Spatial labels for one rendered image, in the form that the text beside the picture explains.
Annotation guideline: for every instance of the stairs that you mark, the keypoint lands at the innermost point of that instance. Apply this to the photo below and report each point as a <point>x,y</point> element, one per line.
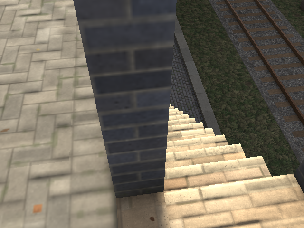
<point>195,157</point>

